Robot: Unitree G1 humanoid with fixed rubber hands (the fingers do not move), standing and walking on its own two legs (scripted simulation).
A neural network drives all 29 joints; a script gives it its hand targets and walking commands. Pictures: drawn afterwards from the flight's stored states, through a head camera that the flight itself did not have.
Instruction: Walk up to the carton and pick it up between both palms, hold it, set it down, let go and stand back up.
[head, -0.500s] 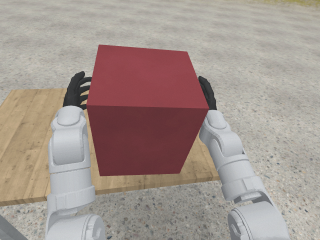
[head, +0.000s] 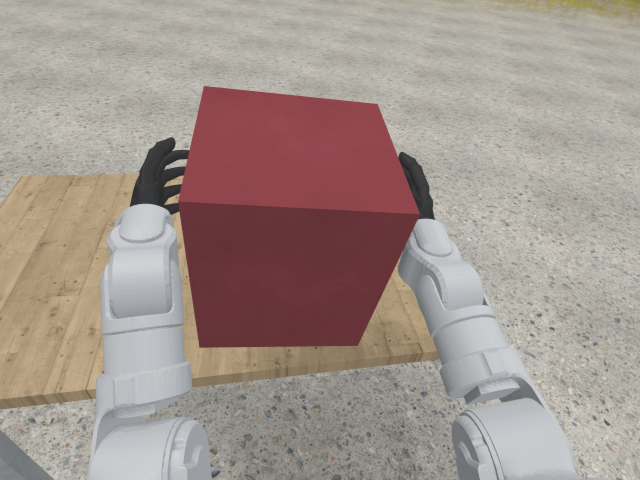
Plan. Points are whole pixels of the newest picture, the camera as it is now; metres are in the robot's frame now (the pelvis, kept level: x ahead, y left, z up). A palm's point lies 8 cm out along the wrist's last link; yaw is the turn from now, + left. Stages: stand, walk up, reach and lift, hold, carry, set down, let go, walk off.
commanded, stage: hold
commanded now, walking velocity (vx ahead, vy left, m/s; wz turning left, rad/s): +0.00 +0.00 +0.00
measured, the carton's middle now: (287, 227) +0.39 +0.01 +0.16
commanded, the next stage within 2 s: set down in 0.32 s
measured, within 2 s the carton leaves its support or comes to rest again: neither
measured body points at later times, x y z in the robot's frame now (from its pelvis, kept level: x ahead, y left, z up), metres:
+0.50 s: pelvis +0.00 +0.00 +0.00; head -0.04 +0.03 +0.45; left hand +0.38 +0.17 +0.21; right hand +0.39 -0.14 +0.20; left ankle +0.05 +0.11 -0.75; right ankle +0.00 -0.11 -0.75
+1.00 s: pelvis +0.03 -0.01 +0.00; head +0.03 +0.02 +0.45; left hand +0.41 +0.15 +0.15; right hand +0.42 -0.15 +0.15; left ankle +0.05 +0.11 -0.75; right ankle +0.00 -0.11 -0.75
